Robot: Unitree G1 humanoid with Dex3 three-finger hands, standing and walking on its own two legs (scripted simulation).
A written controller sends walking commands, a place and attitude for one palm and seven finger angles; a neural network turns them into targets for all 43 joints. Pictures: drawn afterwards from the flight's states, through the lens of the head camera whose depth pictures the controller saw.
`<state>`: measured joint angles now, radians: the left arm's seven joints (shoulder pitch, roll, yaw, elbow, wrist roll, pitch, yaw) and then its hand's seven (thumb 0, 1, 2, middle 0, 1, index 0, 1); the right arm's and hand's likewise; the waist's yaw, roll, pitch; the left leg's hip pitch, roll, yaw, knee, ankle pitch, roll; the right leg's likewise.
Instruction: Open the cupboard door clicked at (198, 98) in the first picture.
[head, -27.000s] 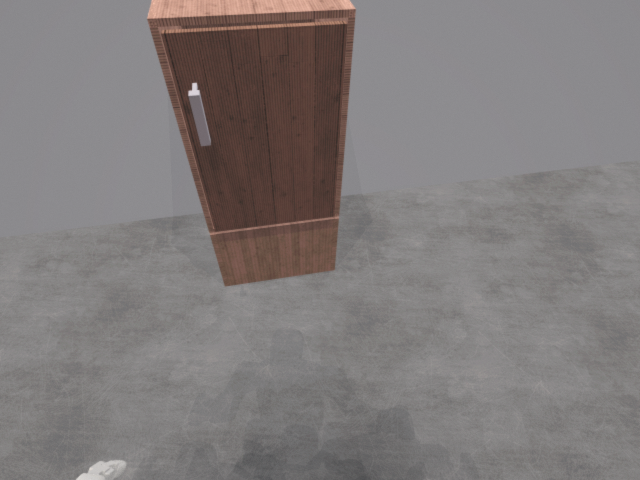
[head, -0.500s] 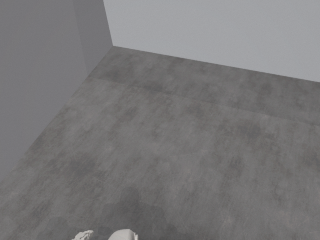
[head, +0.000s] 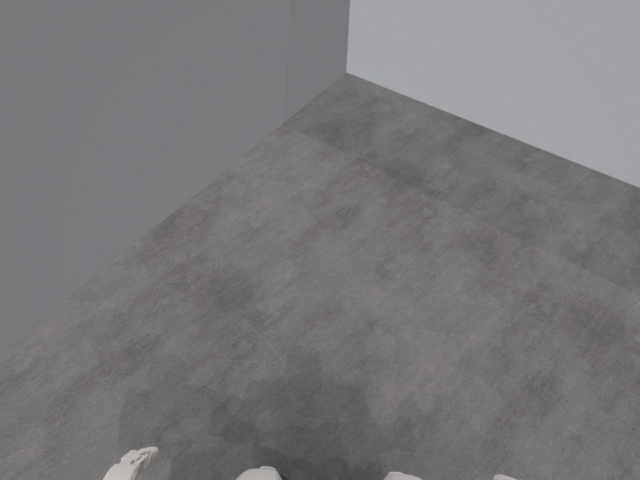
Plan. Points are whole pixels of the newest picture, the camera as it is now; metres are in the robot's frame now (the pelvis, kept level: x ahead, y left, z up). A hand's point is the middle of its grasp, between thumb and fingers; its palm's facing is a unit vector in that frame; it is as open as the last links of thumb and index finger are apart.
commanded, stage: turn to face it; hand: left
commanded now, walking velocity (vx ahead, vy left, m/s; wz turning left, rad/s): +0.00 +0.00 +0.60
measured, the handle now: out of the picture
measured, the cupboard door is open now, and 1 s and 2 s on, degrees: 47 47 47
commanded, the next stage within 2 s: none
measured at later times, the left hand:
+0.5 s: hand out of the picture -0.02 +0.20 -0.18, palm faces +0.35 -0.90 -0.26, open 7.3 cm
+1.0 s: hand out of the picture -0.01 +0.13 -0.15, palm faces +0.58 -0.78 -0.24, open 7.4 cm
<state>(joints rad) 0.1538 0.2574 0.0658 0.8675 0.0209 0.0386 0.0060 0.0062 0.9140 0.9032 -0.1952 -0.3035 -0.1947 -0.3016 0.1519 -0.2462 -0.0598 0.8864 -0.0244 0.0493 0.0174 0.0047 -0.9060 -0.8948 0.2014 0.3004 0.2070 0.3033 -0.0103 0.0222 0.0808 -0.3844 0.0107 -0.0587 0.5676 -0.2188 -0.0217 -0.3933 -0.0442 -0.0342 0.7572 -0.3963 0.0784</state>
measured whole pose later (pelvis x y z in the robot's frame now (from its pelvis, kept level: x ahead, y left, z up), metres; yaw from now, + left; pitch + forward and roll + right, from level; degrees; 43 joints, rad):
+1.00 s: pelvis +0.03 -0.07 +0.01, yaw +38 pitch +0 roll +2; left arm 0.19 0.18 0.03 0.88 0.03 0.01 0.02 0.01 0.91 0.90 -0.20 -0.30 -0.20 -0.30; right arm 0.14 -0.25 -0.08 0.94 -0.01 0.09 0.03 0.01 -0.91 -0.90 0.20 0.30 0.20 0.30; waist -0.03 -0.02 0.11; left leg -0.46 0.02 0.05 0.97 -0.44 -0.07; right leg -0.22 -0.12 -0.19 0.52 -0.31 -0.01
